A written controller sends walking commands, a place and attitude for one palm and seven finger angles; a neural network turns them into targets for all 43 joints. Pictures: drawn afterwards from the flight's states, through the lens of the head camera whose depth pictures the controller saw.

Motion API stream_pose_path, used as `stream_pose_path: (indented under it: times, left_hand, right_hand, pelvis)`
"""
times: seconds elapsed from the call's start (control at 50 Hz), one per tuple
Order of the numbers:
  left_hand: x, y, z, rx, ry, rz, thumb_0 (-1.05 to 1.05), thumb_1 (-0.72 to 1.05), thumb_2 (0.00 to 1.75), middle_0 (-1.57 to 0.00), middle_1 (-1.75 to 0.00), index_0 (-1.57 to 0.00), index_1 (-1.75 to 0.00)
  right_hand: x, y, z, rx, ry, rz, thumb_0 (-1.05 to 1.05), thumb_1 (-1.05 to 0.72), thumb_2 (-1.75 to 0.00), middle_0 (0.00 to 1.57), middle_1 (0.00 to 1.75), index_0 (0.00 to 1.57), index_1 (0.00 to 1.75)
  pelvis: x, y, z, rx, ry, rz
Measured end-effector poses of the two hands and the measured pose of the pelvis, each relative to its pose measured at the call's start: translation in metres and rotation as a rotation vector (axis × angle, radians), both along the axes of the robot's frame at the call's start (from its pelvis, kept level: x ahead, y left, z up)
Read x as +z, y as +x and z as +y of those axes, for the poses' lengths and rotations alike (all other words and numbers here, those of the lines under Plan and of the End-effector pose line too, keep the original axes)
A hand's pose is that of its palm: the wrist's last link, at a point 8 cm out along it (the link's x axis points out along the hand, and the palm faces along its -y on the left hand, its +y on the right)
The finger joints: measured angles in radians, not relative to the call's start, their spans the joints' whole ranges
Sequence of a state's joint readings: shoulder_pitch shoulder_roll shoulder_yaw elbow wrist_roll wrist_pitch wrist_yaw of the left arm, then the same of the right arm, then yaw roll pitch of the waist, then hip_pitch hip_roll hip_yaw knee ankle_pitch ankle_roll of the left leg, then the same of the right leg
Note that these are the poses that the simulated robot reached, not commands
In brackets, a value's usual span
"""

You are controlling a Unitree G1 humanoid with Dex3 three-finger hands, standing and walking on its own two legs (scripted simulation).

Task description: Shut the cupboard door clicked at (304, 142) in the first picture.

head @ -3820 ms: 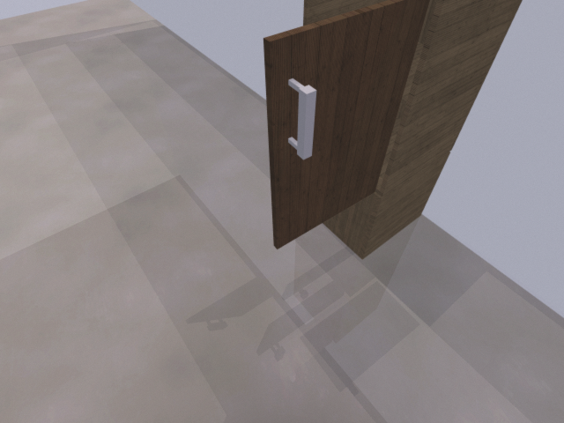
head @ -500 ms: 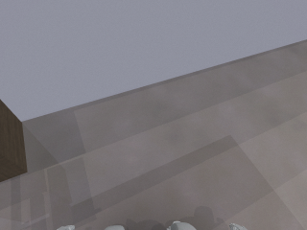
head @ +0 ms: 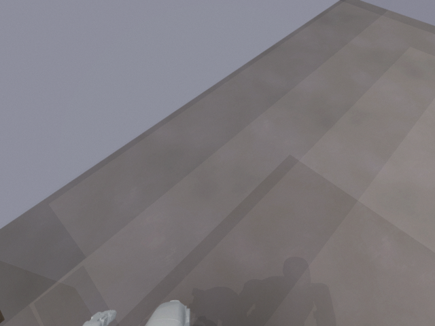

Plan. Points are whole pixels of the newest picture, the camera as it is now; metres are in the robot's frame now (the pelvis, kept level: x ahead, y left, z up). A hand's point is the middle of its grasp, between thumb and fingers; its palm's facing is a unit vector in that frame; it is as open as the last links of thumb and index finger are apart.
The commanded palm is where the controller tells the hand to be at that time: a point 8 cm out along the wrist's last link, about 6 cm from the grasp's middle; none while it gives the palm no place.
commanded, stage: walk around to get in front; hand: left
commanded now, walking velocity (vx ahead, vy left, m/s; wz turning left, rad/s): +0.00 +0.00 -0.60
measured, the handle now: out of the picture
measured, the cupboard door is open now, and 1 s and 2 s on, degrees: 87 87 87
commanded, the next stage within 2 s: walk to a spot facing it in 1.74 s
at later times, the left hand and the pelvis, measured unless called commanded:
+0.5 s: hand (141, 299) +0.18 +0.18 -0.16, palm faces -0.29 -0.93 -0.23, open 7.4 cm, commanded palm none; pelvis +0.02 +0.01 +0.00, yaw -18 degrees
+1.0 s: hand (175, 260) +0.27 +0.12 -0.19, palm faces -0.50 -0.85 -0.16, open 7.4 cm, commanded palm none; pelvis +0.16 -0.04 -0.01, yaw -34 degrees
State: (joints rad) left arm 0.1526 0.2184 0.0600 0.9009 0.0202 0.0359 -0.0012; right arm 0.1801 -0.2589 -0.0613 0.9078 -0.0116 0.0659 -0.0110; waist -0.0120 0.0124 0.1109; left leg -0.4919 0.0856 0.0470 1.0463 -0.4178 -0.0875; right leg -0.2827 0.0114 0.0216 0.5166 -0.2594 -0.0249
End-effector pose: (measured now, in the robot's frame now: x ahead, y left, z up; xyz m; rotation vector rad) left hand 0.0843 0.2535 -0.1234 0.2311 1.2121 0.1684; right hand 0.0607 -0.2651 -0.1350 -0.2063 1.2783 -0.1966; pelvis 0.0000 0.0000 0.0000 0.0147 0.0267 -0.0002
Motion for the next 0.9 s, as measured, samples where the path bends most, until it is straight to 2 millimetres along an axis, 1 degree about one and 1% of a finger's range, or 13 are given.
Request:
stream_pose_path:
  times: [0.08, 0.14, 0.18, 0.22, 0.32, 0.4, 0.48, 0.54, 0.6, 0.66, 0.72, 0.82, 0.9]
  left_hand:
    - [-0.007, 0.004, -0.002, -0.03, -0.031, 0.022, 0.01, 0.91, 0.9, -0.2, -0.3, -0.2, -0.3]
    - [-0.017, 0.01, 0.003, -0.046, -0.054, 0.035, 0.01, 0.91, 0.9, -0.2, -0.3, -0.2, -0.3]
    - [-0.027, 0.016, 0.009, -0.054, -0.071, 0.039, 0.01, 0.91, 0.9, -0.2, -0.3, -0.2, -0.3]
    - [-0.03, 0.024, 0.013, -0.072, -0.077, 0.044, 0.01, 0.91, 0.9, -0.2, -0.3, -0.2, -0.3]
    - [-0.02, 0.05, 0.015, -0.131, -0.08, 0.034, 0.01, 0.91, 0.9, -0.2, -0.3, -0.2, -0.29]
    - [-0.012, 0.071, 0.005, -0.198, -0.067, 0.026, 0.01, 0.91, 0.9, -0.2, -0.3, -0.2, -0.29]
    - [-0.007, 0.096, -0.019, -0.287, -0.044, 0.011, 0.01, 0.91, 0.9, -0.19, -0.3, -0.2, -0.29]
    - [-0.008, 0.115, -0.041, -0.354, -0.023, -0.031, 0.01, 0.91, 0.9, -0.19, -0.3, -0.2, -0.29]
    - [-0.004, 0.122, -0.058, -0.37, -0.014, -0.058, 0.01, 0.91, 0.9, -0.2, -0.3, -0.2, -0.29]
    - [0.002, 0.118, -0.068, -0.374, -0.012, -0.03, 0.01, 0.91, 0.9, -0.2, -0.3, -0.2, -0.29]
    - [0.001, 0.114, -0.074, -0.395, -0.02, 0.035, 0.01, 0.91, 0.9, -0.2, -0.3, -0.2, -0.29]
    - [-0.009, 0.12, -0.076, -0.411, -0.045, 0.136, 0.01, 0.91, 0.9, -0.2, -0.3, -0.2, -0.3]
    - [-0.026, 0.143, -0.071, -0.411, -0.059, 0.192, 0.01, 0.91, 0.9, -0.2, -0.3, -0.2, -0.3]
  right_hand:
    - [0.008, 0.012, 0.007, -0.025, -0.01, -0.054, 0.01, -0.91, -0.9, 0.2, 0.3, 0.2, 0.3]
    - [0.011, 0.019, 0.017, -0.042, -0.025, -0.092, 0.01, -0.91, -0.9, 0.2, 0.3, 0.2, 0.3]
    - [0.011, 0.019, 0.024, -0.049, -0.043, -0.119, 0.01, -0.91, -0.9, 0.2, 0.3, 0.2, 0.3]
    - [0.013, 0.013, 0.031, -0.053, -0.05, -0.118, 0.01, -0.91, -0.9, 0.2, 0.3, 0.2, 0.3]
    - [0.022, -0.012, 0.04, -0.094, -0.045, -0.075, 0.01, -0.91, -0.9, 0.2, 0.3, 0.21, 0.3]
    - [0.019, -0.037, 0.037, -0.167, -0.028, -0.044, 0.01, -0.91, -0.9, 0.2, 0.3, 0.21, 0.3]
    - [0.006, -0.069, 0.025, -0.255, -0.001, -0.015, 0.01, -0.9, -0.9, 0.2, 0.3, 0.21, 0.3]
    - [-0.012, -0.093, 0.009, -0.322, 0.02, 0.011, 0.01, -0.9, -0.9, 0.2, 0.3, 0.21, 0.3]
    - [-0.019, -0.104, -0.005, -0.362, 0.029, 0.062, 0.01, -0.91, -0.9, 0.2, 0.3, 0.21, 0.3]
    - [-0.009, -0.093, -0.017, -0.383, 0.027, 0.049, 0.01, -0.91, -0.9, 0.2, 0.3, 0.2, 0.3]
    - [0.004, -0.069, -0.029, -0.401, 0.013, -0.012, 0.01, -0.91, -0.9, 0.2, 0.3, 0.2, 0.3]
    - [0.018, -0.016, -0.041, -0.409, -0.019, -0.109, 0.01, -0.91, -0.9, 0.2, 0.3, 0.2, 0.3]
    - [0.02, 0.032, -0.044, -0.407, -0.059, -0.177, 0.01, -0.91, -0.9, 0.2, 0.3, 0.2, 0.3]
  pelvis:
    - [0.0, 0.004, 0.006, -0.044, -0.003, 0.004]
    - [-0.003, 0.008, 0.016, -0.076, -0.013, 0.007]
    - [-0.01, 0.011, 0.024, -0.095, -0.031, 0.013]
    - [-0.009, 0.012, 0.027, -0.123, -0.028, 0.007]
    - [0.001, 0.015, 0.027, -0.183, -0.045, 0.007]
    - [0.004, 0.016, 0.022, -0.238, -0.053, 0.009]
    - [-0.001, 0.017, 0.01, -0.297, -0.042, 0.006]
    - [-0.013, 0.02, -0.006, -0.337, -0.023, 0.005]
    - [-0.014, 0.025, -0.013, -0.357, -0.031, -0.006]
    - [-0.004, 0.036, -0.02, -0.389, -0.02, -0.006]
    - [0.003, 0.05, -0.027, -0.426, -0.006, 0.0]
    - [0.005, 0.082, -0.032, -0.48, -0.005, 0.006]
    - [-0.005, 0.121, -0.033, -0.527, -0.021, 0.008]
